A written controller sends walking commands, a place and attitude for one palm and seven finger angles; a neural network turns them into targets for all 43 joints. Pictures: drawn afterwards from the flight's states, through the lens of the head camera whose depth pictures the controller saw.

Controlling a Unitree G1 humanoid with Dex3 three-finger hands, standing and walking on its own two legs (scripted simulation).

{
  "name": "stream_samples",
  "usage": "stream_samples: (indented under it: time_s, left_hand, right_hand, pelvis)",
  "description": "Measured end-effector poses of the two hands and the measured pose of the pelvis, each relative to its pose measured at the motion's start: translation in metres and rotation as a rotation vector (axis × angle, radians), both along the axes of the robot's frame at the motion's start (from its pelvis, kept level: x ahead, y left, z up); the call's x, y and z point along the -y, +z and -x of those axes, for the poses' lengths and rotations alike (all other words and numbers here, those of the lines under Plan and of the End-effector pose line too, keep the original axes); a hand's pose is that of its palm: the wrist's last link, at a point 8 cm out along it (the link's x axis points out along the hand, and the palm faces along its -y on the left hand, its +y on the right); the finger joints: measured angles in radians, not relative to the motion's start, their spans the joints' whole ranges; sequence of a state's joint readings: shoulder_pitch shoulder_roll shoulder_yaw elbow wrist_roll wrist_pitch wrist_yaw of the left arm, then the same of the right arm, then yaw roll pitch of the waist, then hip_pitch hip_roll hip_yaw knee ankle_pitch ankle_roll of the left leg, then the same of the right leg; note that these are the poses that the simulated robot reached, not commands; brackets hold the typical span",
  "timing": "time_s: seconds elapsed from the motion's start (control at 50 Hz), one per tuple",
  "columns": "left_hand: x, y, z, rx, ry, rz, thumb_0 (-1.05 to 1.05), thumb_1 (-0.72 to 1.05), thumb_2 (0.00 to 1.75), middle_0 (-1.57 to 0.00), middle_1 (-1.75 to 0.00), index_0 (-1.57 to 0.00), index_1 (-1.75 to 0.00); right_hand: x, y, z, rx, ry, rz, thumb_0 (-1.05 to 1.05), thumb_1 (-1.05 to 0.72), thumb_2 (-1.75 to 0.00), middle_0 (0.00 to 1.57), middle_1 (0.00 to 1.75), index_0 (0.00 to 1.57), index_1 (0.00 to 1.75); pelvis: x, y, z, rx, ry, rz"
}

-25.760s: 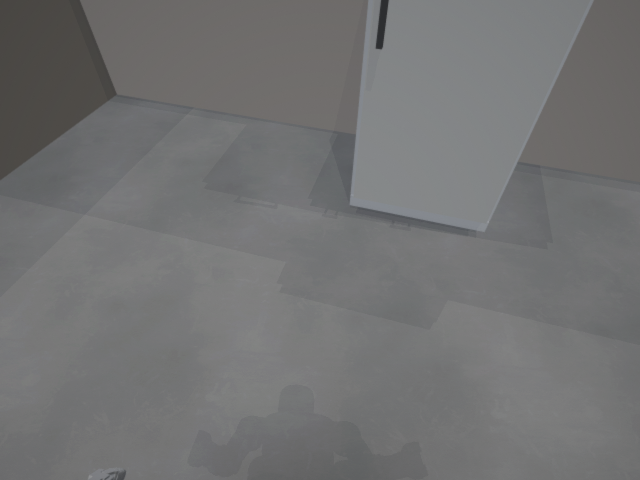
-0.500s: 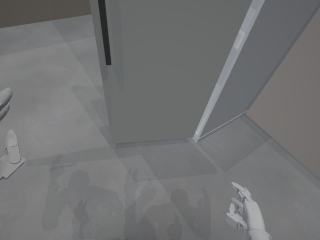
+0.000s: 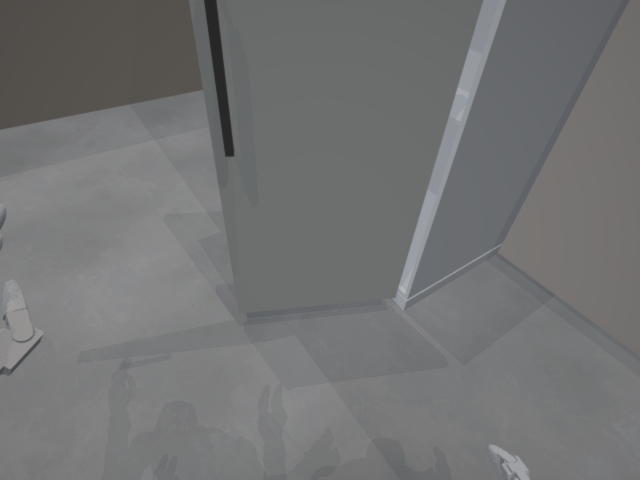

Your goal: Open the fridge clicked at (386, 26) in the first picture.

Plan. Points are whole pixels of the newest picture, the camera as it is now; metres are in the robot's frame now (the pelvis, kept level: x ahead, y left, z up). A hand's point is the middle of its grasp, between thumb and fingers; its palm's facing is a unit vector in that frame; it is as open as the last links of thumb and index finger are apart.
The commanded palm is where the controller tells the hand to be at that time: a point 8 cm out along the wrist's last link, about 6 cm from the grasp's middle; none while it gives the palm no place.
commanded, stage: stop stepping back and stand still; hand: left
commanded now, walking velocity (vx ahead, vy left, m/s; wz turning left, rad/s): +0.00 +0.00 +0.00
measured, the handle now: (219, 65) +0.81 +0.23 +0.19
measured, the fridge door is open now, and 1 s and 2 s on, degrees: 65 65 65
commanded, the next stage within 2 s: let the arm hang, fingers relaxed in 0.12 s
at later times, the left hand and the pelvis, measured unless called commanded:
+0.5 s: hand out of the picture +0.06 +0.21 -0.15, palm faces -0.05 -0.97 -0.23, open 7.4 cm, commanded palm none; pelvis -0.02 +0.02 +0.00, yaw +3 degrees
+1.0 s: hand out of the picture +0.03 +0.31 -0.13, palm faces +0.01 -0.92 -0.40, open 7.4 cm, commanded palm none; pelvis -0.02 +0.03 +0.02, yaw +2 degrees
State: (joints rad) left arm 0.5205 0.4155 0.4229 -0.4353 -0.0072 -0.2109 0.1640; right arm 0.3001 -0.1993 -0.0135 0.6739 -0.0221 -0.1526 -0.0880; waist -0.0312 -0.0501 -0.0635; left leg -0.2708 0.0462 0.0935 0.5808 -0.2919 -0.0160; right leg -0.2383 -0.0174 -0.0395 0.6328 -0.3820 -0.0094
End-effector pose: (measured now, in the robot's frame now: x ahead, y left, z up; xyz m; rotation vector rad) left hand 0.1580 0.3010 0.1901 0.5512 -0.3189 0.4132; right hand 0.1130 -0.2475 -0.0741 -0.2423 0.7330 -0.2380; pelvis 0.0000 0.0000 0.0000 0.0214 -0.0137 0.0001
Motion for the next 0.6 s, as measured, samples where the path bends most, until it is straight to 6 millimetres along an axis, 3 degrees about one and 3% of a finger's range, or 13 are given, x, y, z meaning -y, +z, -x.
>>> stream_samples:
  time_s: [0.12, 0.24, 0.28, 0.34, 0.38, 0.44, 0.52, 0.6]
  left_hand:
    - [-0.003, 0.009, 0.003, -0.018, 0.020, -0.038, 0.01, 0.89, 0.89, -0.21, -0.30, -0.21, -0.30]
    - [-0.013, -0.015, 0.002, -0.101, 0.036, 0.032, 0.01, 0.89, 0.89, -0.21, -0.30, -0.21, -0.30]
    - [-0.021, -0.058, -0.009, -0.291, 0.035, 0.096, 0.01, 0.89, 0.90, -0.20, -0.30, -0.21, -0.30]
    - [-0.021, -0.149, -0.009, -0.671, 0.064, 0.229, 0.00, 0.90, 0.90, -0.20, -0.29, -0.20, -0.30]
    - [-0.010, -0.207, 0.010, -0.918, 0.078, 0.309, 0.00, 0.90, 0.90, -0.20, -0.29, -0.20, -0.30]
    - [0.016, -0.272, 0.057, -1.214, 0.073, 0.416, 0.01, 0.91, 0.89, -0.20, -0.29, -0.20, -0.30]
    - [0.048, -0.319, 0.122, -1.471, 0.078, 0.558, 0.01, 0.91, 0.89, -0.20, -0.29, -0.20, -0.30]
    - [0.053, -0.333, 0.171, -1.606, 0.136, 0.641, 0.01, 0.92, 0.89, -0.20, -0.30, -0.21, -0.30]
  right_hand:
    - [-0.022, -0.004, -0.019, 0.015, 0.070, -0.076, 0.02, -0.90, -0.90, 0.20, 0.30, 0.21, 0.30]
    - [-0.029, -0.002, -0.034, 0.000, 0.109, -0.066, 0.02, -0.90, -0.90, 0.20, 0.30, 0.21, 0.30]
    - [-0.026, -0.009, -0.040, -0.034, 0.149, -0.069, 0.01, -0.90, -0.90, 0.20, 0.30, 0.21, 0.30]
    - [-0.018, -0.021, -0.043, -0.093, 0.170, -0.057, 0.01, -0.90, -0.90, 0.21, 0.30, 0.21, 0.30]
    - [-0.011, -0.027, -0.040, -0.127, 0.162, -0.049, 0.01, -0.90, -0.90, 0.21, 0.30, 0.21, 0.30]
    - [0.000, -0.028, -0.023, -0.201, 0.134, -0.026, 0.01, -0.90, -0.90, 0.20, 0.30, 0.21, 0.30]
    - [0.014, -0.026, 0.013, -0.353, 0.096, 0.026, 0.01, -0.91, -0.90, 0.20, 0.30, 0.21, 0.30]
    - [0.024, -0.023, 0.049, -0.495, 0.054, 0.064, 0.01, -0.91, -0.90, 0.20, 0.30, 0.21, 0.30]
  pelvis:
    - [0.000, 0.002, -0.001, -0.016, 0.009, 0.028]
    - [-0.011, 0.005, -0.004, -0.018, 0.008, 0.020]
    - [-0.017, 0.004, 0.001, -0.025, 0.020, 0.021]
    - [-0.020, -0.002, 0.009, -0.033, 0.032, 0.001]
    - [-0.020, -0.003, 0.014, -0.030, 0.032, 0.001]
    - [-0.018, -0.002, 0.018, -0.021, 0.039, 0.005]
    - [-0.016, 0.003, 0.021, -0.010, 0.046, 0.013]
    - [-0.016, 0.008, 0.022, -0.006, 0.048, 0.031]
